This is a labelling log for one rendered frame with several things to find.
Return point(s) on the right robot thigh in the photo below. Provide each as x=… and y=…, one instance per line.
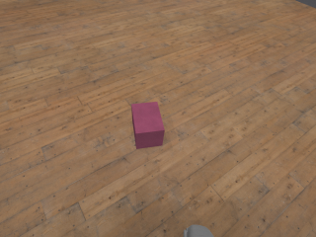
x=197, y=231

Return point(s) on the carton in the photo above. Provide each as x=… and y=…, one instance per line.
x=147, y=124

